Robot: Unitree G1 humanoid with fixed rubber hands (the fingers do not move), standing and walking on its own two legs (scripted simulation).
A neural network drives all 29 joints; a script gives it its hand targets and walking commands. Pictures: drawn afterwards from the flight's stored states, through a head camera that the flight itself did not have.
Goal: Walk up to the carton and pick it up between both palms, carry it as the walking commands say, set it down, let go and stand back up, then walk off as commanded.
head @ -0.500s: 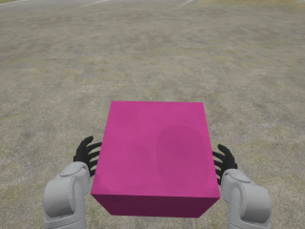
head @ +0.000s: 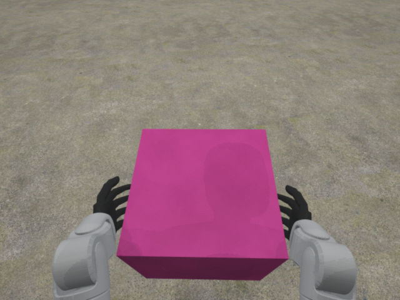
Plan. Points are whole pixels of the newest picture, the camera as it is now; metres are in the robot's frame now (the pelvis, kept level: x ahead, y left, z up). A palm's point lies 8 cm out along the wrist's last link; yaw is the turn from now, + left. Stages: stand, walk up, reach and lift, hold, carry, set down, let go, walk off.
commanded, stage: carry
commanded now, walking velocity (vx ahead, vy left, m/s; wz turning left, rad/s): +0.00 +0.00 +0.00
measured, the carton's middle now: (203, 207) +0.31 -0.01 +0.03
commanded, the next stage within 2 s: none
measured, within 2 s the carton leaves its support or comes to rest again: neither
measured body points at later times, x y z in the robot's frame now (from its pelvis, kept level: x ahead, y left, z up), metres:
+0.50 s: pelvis +0.18 +0.01 -0.02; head +0.14 +0.01 +0.43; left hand +0.42 +0.18 +0.08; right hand +0.41 -0.17 +0.07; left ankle +0.06 +0.11 -0.73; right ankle +0.10 -0.09 -0.73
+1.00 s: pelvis +0.39 +0.00 -0.04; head +0.38 +0.00 +0.41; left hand +0.64 +0.16 +0.04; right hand +0.63 -0.18 +0.03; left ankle +0.27 +0.09 -0.68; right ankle +0.24 -0.08 -0.73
